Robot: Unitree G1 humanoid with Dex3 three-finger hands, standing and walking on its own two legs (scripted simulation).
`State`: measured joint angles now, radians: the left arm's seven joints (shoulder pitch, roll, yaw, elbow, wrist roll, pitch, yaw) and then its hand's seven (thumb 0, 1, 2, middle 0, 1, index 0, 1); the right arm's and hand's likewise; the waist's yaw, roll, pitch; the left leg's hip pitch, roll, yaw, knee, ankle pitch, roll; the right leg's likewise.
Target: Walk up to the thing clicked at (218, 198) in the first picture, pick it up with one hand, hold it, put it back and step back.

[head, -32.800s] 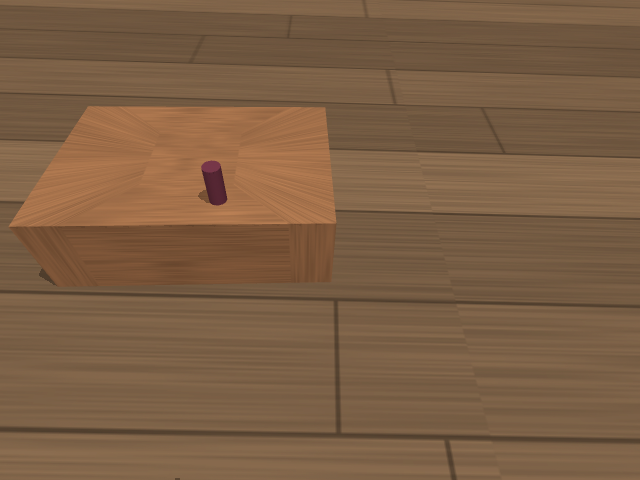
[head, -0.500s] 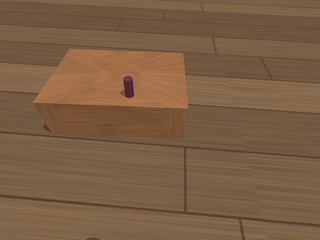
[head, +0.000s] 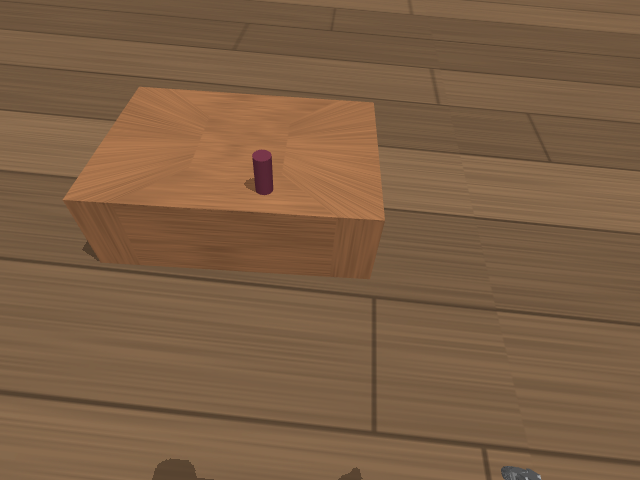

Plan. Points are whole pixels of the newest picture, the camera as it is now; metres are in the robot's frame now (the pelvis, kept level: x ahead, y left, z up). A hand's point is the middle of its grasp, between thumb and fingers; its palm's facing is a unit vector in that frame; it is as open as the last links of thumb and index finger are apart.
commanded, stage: step back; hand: left
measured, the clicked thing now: (263, 173) +1.07 +0.18 -0.37
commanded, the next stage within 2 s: stand in 0.12 s
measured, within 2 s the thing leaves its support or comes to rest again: neither
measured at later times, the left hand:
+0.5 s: hand out of the picture +0.09 +0.25 -0.14, palm faces -0.04 -0.94 -0.33, open 7.4 cm
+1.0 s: hand out of the picture +0.07 +0.25 -0.14, palm faces -0.05 -0.94 -0.33, open 7.4 cm
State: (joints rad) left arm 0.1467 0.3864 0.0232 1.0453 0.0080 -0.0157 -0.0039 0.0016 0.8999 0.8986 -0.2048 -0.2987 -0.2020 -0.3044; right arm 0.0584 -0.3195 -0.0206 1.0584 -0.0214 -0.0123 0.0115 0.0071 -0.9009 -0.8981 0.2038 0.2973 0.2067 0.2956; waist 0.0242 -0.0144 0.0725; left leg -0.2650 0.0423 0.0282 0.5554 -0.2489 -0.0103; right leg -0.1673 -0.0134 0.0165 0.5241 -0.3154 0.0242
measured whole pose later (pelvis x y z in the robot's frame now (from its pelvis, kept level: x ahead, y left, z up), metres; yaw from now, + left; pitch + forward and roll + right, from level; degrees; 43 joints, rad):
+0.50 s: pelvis +0.00 +0.00 +0.01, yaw +0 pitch -3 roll +0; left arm 0.09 0.35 0.00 1.12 0.01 -0.01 -0.01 0.00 0.90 0.90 -0.21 -0.30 -0.20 -0.30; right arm 0.06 -0.35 -0.03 1.15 -0.01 -0.01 0.02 0.01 -0.90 -0.90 0.20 0.30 0.21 0.30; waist -0.01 -0.01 0.06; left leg -0.15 0.03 0.04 0.34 -0.14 -0.01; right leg -0.07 -0.03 0.02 0.34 -0.22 0.03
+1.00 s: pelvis +0.00 +0.00 +0.01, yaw +0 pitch -3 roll +0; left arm 0.13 0.36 -0.01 1.12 0.01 -0.01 -0.01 0.00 0.90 0.90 -0.20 -0.30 -0.20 -0.30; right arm 0.09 -0.34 -0.01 1.16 -0.01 -0.01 0.02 0.01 -0.90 -0.90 0.20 0.30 0.21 0.30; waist -0.01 -0.01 0.06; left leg -0.16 0.03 0.04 0.34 -0.13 -0.01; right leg -0.08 -0.02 0.02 0.33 -0.21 0.03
